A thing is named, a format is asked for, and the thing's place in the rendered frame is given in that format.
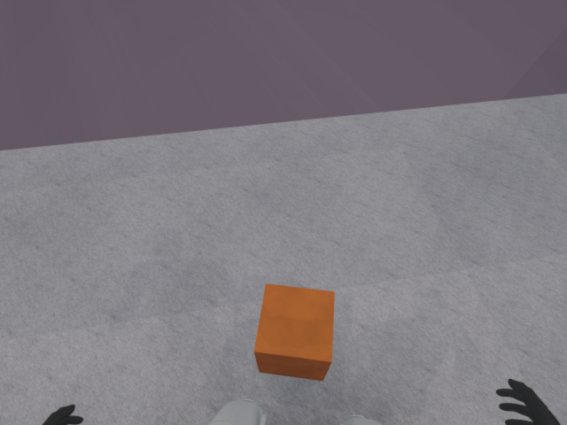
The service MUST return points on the carton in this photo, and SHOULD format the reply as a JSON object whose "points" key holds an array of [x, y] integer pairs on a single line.
{"points": [[295, 332]]}

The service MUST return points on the robot right hand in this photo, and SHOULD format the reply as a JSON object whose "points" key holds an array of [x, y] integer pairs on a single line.
{"points": [[535, 409]]}

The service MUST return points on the left robot thigh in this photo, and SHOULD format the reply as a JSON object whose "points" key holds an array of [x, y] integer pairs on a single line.
{"points": [[239, 412]]}

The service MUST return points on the robot left hand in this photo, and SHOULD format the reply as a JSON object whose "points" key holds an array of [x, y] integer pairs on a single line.
{"points": [[61, 417]]}

